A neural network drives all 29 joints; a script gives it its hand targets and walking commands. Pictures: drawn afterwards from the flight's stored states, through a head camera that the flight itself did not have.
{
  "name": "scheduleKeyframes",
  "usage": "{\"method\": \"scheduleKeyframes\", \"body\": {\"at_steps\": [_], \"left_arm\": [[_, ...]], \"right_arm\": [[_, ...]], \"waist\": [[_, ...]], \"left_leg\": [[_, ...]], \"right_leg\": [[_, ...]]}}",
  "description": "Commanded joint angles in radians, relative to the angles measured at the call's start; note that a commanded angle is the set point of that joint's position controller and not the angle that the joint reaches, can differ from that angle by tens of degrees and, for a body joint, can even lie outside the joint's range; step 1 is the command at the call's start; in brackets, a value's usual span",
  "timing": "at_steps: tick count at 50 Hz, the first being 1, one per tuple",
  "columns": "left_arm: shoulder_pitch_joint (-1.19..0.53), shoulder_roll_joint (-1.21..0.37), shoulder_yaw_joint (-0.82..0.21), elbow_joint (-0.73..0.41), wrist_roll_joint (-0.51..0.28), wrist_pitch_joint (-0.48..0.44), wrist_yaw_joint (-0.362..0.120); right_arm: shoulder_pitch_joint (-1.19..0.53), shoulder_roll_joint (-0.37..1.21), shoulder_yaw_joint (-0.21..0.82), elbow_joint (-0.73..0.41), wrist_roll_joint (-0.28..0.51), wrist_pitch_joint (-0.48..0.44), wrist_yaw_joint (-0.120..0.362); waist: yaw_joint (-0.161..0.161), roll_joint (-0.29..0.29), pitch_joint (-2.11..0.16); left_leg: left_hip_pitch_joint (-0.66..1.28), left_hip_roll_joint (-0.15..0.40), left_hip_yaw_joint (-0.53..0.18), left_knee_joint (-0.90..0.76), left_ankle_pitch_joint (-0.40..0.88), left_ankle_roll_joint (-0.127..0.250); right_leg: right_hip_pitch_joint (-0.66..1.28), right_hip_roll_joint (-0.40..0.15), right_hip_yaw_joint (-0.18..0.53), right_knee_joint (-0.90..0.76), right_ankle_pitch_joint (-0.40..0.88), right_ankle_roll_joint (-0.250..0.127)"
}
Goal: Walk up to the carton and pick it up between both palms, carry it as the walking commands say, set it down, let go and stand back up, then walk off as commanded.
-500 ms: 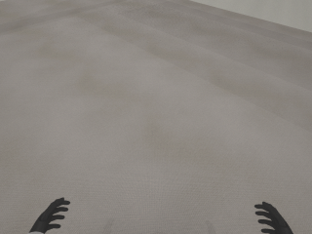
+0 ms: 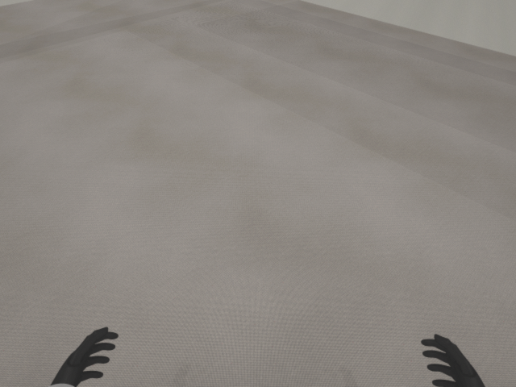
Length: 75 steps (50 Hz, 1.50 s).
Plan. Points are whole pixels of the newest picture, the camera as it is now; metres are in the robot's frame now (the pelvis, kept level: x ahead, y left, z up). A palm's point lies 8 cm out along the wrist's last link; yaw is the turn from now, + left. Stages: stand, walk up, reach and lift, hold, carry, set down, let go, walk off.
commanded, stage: stand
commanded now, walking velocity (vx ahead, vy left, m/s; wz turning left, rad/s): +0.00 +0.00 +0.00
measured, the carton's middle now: out of the picture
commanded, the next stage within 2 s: walk up in 0.40 s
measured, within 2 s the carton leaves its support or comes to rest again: neither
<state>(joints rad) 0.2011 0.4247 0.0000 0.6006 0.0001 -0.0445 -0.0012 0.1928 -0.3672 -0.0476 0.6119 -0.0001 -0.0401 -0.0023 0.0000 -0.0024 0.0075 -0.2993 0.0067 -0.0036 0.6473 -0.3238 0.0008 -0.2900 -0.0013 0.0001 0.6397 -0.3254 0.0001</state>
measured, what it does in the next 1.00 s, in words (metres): lifts its right foot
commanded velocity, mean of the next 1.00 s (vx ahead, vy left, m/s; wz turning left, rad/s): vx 0.01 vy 0.00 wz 0.22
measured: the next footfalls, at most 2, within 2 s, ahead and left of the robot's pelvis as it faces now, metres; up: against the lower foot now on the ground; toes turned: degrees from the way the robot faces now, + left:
right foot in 1.14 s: +0.03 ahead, -0.12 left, +0.00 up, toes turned +13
left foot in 1.56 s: +0.06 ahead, +0.24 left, +0.00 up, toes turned +27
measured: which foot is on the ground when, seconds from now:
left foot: down 0.00-1.00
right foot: down 0.00-0.80, up 0.82-1.00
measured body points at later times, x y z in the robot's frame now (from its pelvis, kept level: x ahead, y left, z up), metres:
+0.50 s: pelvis +0.00 +0.00 +0.00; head +0.00 +0.00 +0.45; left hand +0.17 +0.30 -0.06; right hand +0.17 -0.30 -0.06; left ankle +0.01 +0.12 -0.72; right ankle +0.01 -0.12 -0.72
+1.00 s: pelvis -0.02 +0.02 +0.01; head -0.01 +0.04 +0.46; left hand +0.09 +0.33 -0.08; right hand +0.17 -0.24 -0.07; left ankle +0.02 +0.13 -0.72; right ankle -0.01 -0.13 -0.67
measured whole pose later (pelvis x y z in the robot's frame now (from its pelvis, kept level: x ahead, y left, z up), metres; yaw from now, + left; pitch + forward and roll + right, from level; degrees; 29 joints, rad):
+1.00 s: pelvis -0.02 +0.02 +0.01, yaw +12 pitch +0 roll -3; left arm 0.15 0.35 0.00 0.62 0.00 0.09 0.00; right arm 0.26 -0.34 -0.04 0.64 0.00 0.06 0.03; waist 0.00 0.00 0.02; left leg -0.34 -0.04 -0.12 0.53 -0.18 0.04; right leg -0.39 -0.04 -0.04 0.97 -0.51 0.05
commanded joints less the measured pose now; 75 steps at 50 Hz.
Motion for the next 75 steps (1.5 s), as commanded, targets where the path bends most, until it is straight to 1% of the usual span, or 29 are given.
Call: {"method": "scheduleKeyframes", "body": {"at_steps": [1,11,12,29,30,31,32,34,35,37,38,39,40,41,42,45,47,48,52,54,56,57,58,59,62,64,68,72,75], "left_arm": [[-0.040,0.141,0.057,0.030,0.013,-0.013,-0.005],[-0.033,0.148,0.053,0.041,0.014,-0.014,-0.004],[-0.048,0.140,0.051,0.031,0.015,-0.012,-0.003],[-0.053,0.166,0.052,0.050,0.018,-0.013,-0.008],[-0.096,0.022,0.039,0.022,0.005,0.048,0.007],[-0.013,0.067,0.064,-0.001,0.016,0.065,0.004],[-0.002,0.084,0.065,-0.005,0.018,0.077,0.011],[0.028,0.093,0.072,-0.006,0.020,0.074,0.020],[0.007,0.088,0.077,-0.008,0.030,0.080,0.017],[-0.139,0.075,0.080,-0.025,0.021,0.090,0.012],[-0.121,0.072,0.084,-0.020,0.025,0.094,0.017],[-0.138,0.068,0.082,-0.025,0.024,0.100,0.018],[-0.119,0.041,0.070,-0.039,0.020,0.105,0.017],[-0.133,0.014,0.066,-0.059,0.009,0.122,0.010],[-0.117,0.021,0.072,-0.058,0.000,0.131,0.021],[-0.077,0.010,0.069,-0.007,0.015,0.120,0.011],[-0.078,0.013,0.064,0.007,0.015,0.117,0.002],[-0.087,0.010,0.060,0.000,0.014,0.123,0.002],[-0.075,0.012,0.058,-0.037,0.015,0.113,0.008],[0.124,0.015,0.047,0.044,0.006,0.103,0.025],[0.336,0.036,0.057,0.093,0.005,0.085,0.046],[0.363,0.102,0.082,0.097,0.012,0.072,0.056],[0.281,0.165,0.101,0.054,0.030,0.063,0.067],[0.225,0.169,0.093,0.050,0.035,0.057,0.071],[0.120,0.074,0.080,-0.021,0.024,0.015,0.058],[0.246,0.071,0.082,0.008,0.014,0.011,0.065],[0.263,0.071,0.092,-0.009,0.012,0.008,0.033],[0.254,0.090,0.106,-0.010,0.020,0.015,0.012],[0.220,0.125,0.105,0.003,0.015,0.018,0.007]], "right_arm": [[-0.099,-0.205,-0.037,0.011,-0.020,-0.023,0.008],[-0.069,-0.199,-0.037,0.027,-0.018,-0.024,0.007],[-0.100,-0.216,-0.034,0.018,-0.017,-0.022,0.008],[-0.089,-0.222,-0.041,0.040,-0.015,-0.019,0.004],[0.012,-0.145,-0.015,-0.008,-0.040,0.040,0.037],[-0.061,-0.103,-0.034,-0.037,-0.054,0.070,0.036],[-0.037,-0.088,-0.031,-0.055,-0.047,0.083,0.028],[0.000,-0.061,-0.030,-0.048,-0.042,0.084,0.029],[0.000,-0.060,-0.038,-0.042,-0.041,0.096,0.029],[0.035,-0.070,-0.035,-0.014,0.000,0.093,0.036],[0.071,-0.060,-0.024,-0.015,0.004,0.094,0.051],[0.100,-0.084,-0.025,-0.002,0.000,0.092,0.052],[0.122,-0.152,-0.042,0.005,-0.009,0.096,0.045],[0.098,-0.193,-0.060,-0.013,-0.011,0.099,0.038],[0.143,-0.215,-0.071,-0.003,-0.011,0.095,0.033],[0.002,-0.127,-0.034,-0.034,-0.017,0.097,0.027],[0.023,-0.137,-0.043,-0.029,-0.023,0.091,0.020],[0.032,-0.137,-0.043,-0.024,-0.027,0.089,0.021],[0.076,-0.147,-0.047,-0.009,-0.034,0.099,0.023],[-0.176,-0.142,-0.039,-0.103,-0.044,0.117,0.062],[-0.235,-0.093,-0.026,-0.121,-0.041,0.110,0.057],[-0.144,-0.033,-0.018,-0.094,-0.034,0.096,0.066],[-0.151,-0.002,-0.010,-0.135,-0.044,0.087,0.067],[-0.227,-0.047,-0.024,-0.154,-0.051,0.086,0.071],[-0.074,-0.069,-0.043,-0.082,-0.054,0.099,0.109],[-0.124,-0.062,-0.037,-0.087,-0.055,0.106,0.129],[-0.125,-0.038,-0.009,-0.060,-0.013,0.090,0.118],[-0.144,-0.007,0.020,-0.047,-0.007,0.082,0.117],[-0.050,-0.017,0.019,-0.025,-0.032,0.060,0.093]], "waist": [[0.023,0.023,-0.034],[0.015,-0.028,-0.077],[0.016,0.030,-0.036],[0.006,0.016,-0.064],[0.003,0.088,-0.078],[0.048,0.013,0.068],[0.037,-0.035,0.047],[0.050,-0.169,-0.020],[0.052,-0.195,-0.055],[-0.018,-0.104,-0.042],[-0.052,-0.149,-0.053],[-0.077,-0.105,-0.044],[-0.084,0.085,-0.013],[-0.058,0.282,0.051],[-0.052,0.318,0.056],[-0.025,0.114,0.032],[-0.027,0.088,-0.008],[-0.033,0.154,0.001],[-0.055,0.171,-0.054],[0.056,0.341,-0.086],[0.188,0.065,-0.022],[0.187,-0.282,-0.016],[0.142,-0.251,0.043],[0.119,-0.162,0.079],[0.022,-0.120,0.045],[0.044,-0.058,0.053],[0.044,-0.217,0.051],[0.031,-0.254,0.069],[-0.005,-0.242,0.021]], "left_leg": [[0.049,0.101,-0.128,-0.172,0.124,0.070],[0.085,0.101,-0.121,-0.167,0.195,0.072],[0.068,0.098,-0.108,-0.166,0.185,0.062],[0.095,0.093,-0.096,-0.190,0.200,0.057],[-0.143,0.038,-0.173,-0.143,0.024,0.019],[-0.263,0.062,-0.146,-0.101,0.151,0.034],[-0.236,0.033,-0.102,-0.045,0.181,0.028],[-0.270,-0.018,-0.006,0.172,-0.122,0.000],[-0.226,0.014,-0.007,0.320,-0.254,-0.011],[-0.105,0.036,-0.001,0.108,-0.189,-0.021],[-0.029,0.015,0.029,-0.023,-0.072,0.011],[0.040,0.018,-0.022,-0.104,0.049,0.038],[0.016,0.131,-0.223,-0.171,0.245,0.091],[-0.048,0.280,-0.583,-0.369,0.290,0.158],[-0.046,0.335,-0.674,-0.394,0.306,0.203],[-0.016,0.204,-0.448,-0.390,0.146,0.178],[0.021,0.156,-0.425,-0.375,0.106,0.146],[0.020,0.142,-0.404,-0.382,0.106,0.144],[0.083,0.126,-0.491,-0.357,-0.022,0.155],[-0.282,-0.075,-0.259,-0.406,-0.335,0.005],[-0.467,-0.140,-0.208,-0.203,-0.338,-0.036],[-0.506,-0.153,-0.166,0.225,-0.319,0.029],[-0.626,-0.071,-0.096,0.396,-0.170,-0.017],[-0.603,0.012,-0.121,0.456,-0.115,0.001],[-0.467,0.016,-0.058,0.621,0.024,-0.048],[-0.513,0.012,-0.058,0.613,0.106,-0.068],[-0.409,0.033,0.020,0.388,0.073,-0.052],[-0.237,0.036,0.090,0.142,0.034,-0.038],[-0.125,-0.019,0.143,-0.002,-0.053,-0.002]], "right_leg": [[0.012,-0.077,0.095,-0.134,0.102,-0.062],[0.044,-0.086,0.099,-0.127,0.173,-0.058],[0.020,-0.085,0.100,-0.149,0.148,-0.059],[0.053,-0.093,0.106,-0.175,0.184,-0.054],[0.189,-0.106,-0.027,-0.083,-0.088,0.004],[0.136,-0.162,0.108,-0.148,-0.006,-0.026],[0.149,-0.204,0.126,-0.161,0.081,-0.047],[0.259,-0.350,0.208,-0.179,0.460,-0.143],[0.180,-0.401,0.228,-0.202,0.433,-0.179],[0.118,-0.324,0.048,-0.123,0.500,-0.108],[0.071,-0.277,-0.027,-0.071,0.414,-0.047],[-0.013,-0.206,-0.056,0.022,0.261,-0.017],[-0.089,-0.090,-0.101,0.214,0.084,0.020],[-0.231,0.020,-0.061,0.354,-0.381,0.068],[-0.246,-0.005,0.044,0.421,-0.372,0.057],[-0.208,-0.032,0.041,0.429,-0.158,0.043],[-0.164,-0.018,0.027,0.366,-0.140,0.047],[-0.152,-0.017,0.011,0.333,-0.117,0.056],[-0.164,0.010,0.028,0.221,-0.168,0.047],[0.272,0.056,-0.184,0.011,-0.184,0.066],[0.567,-0.023,-0.177,-0.289,-0.016,0.059],[0.501,-0.262,0.101,-0.356,-0.109,0.060],[0.377,-0.540,0.440,-0.501,-0.431,-0.040],[0.246,-0.557,0.522,-0.554,-0.548,-0.126],[0.168,-0.377,0.209,-0.504,-0.328,-0.074],[0.260,-0.388,0.162,-0.478,-0.168,-0.048],[0.293,-0.339,-0.006,-0.487,-0.194,-0.064],[0.258,-0.334,-0.122,-0.451,-0.110,-0.060],[0.290,-0.348,-0.183,-0.239,0.313,-0.045]]}}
